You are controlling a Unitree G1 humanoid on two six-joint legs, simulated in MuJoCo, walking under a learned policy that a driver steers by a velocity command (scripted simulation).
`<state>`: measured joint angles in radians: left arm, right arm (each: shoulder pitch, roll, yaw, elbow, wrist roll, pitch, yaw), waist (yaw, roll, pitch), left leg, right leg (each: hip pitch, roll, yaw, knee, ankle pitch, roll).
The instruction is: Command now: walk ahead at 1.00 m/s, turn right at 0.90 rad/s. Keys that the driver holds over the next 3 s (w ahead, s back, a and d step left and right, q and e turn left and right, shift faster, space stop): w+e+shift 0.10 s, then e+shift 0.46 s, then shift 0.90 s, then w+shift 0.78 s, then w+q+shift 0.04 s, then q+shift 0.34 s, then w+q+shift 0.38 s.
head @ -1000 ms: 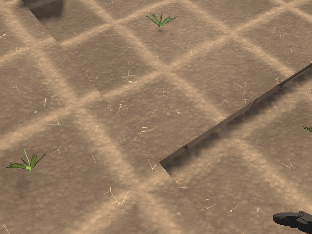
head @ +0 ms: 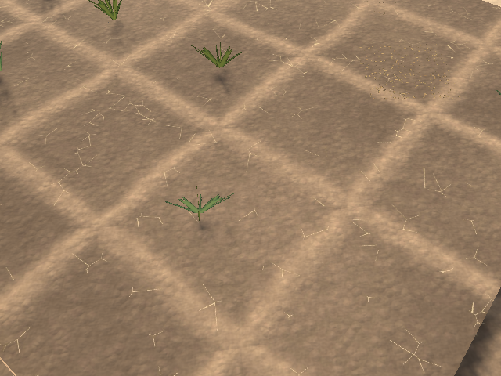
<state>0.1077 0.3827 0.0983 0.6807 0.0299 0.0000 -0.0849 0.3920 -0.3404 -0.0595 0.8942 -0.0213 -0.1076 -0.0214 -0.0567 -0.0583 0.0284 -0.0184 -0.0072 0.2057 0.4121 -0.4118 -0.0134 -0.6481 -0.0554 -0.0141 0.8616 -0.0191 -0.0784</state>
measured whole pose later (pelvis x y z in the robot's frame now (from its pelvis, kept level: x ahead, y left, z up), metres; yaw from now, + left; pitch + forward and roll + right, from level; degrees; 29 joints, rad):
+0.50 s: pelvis +0.42 +0.00 -0.06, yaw -32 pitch +1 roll +0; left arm 0.24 0.31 0.08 0.73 -0.04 0.02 0.04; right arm 0.01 -0.30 -0.03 0.59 0.00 -0.11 -0.02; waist 0.07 0.02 0.08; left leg -0.56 -0.02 -0.19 0.49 0.08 -0.11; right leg -0.22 0.22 0.24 0.65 -0.40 -0.10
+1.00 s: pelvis +0.49 -0.01 -0.05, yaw -45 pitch +0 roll +1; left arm 0.16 0.22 0.01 0.70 0.03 0.03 0.01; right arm 0.20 -0.30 -0.08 0.72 -0.01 0.02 -0.03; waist -0.01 0.03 0.02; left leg -0.43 0.03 -0.03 0.80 -0.37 -0.08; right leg -0.28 0.04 0.04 0.52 -0.24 -0.05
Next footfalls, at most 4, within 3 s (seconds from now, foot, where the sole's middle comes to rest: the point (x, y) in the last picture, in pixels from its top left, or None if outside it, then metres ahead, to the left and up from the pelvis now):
0.18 right None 0.36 -0.05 -0.82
0.52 left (244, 305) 0.69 0.01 -0.82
0.82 right None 0.47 -0.12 -0.82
1.10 left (222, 325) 0.63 0.07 -0.82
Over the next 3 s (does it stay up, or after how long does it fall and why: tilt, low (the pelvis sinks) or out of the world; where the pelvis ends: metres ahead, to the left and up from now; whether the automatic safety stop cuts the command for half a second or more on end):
stays up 1.20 -0.48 -0.05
